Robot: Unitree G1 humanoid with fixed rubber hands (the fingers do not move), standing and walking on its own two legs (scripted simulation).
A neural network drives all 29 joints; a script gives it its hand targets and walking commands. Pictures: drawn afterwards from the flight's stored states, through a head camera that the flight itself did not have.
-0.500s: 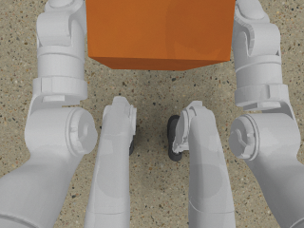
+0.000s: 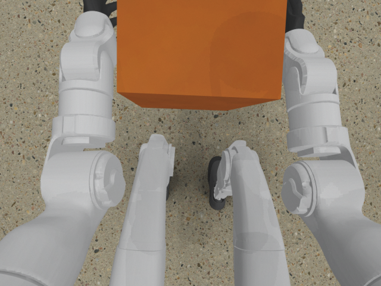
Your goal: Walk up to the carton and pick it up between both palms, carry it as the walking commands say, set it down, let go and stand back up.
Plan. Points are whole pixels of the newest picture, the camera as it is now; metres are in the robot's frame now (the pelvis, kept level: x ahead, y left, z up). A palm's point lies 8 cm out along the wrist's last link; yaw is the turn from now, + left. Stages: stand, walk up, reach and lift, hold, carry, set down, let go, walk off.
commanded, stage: reach and lift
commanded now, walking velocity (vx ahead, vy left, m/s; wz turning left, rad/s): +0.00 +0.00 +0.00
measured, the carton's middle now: (192, 45) +0.52 +0.02 -0.09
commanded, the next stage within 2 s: none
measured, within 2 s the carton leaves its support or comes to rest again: neither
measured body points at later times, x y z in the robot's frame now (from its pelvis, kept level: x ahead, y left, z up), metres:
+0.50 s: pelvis +0.05 +0.00 +0.07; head +0.18 +0.01 +0.50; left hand +0.49 +0.18 +0.09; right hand +0.50 -0.13 +0.08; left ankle +0.17 +0.11 -0.53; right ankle +0.15 -0.11 -0.53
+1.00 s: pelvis +0.12 -0.01 +0.16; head +0.20 +0.01 +0.60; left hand +0.49 +0.17 +0.14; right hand +0.48 -0.14 +0.13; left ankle +0.17 +0.11 -0.53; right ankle +0.15 -0.11 -0.53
